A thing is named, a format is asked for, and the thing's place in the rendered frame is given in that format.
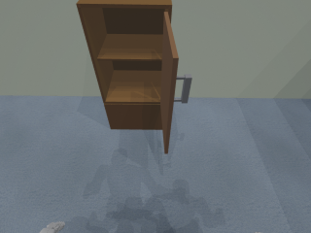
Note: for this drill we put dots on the handle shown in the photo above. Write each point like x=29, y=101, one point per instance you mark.
x=186, y=88

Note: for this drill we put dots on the left robot hand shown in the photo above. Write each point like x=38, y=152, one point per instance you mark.
x=53, y=227

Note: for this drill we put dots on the cupboard door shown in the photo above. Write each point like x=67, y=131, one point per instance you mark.
x=169, y=69

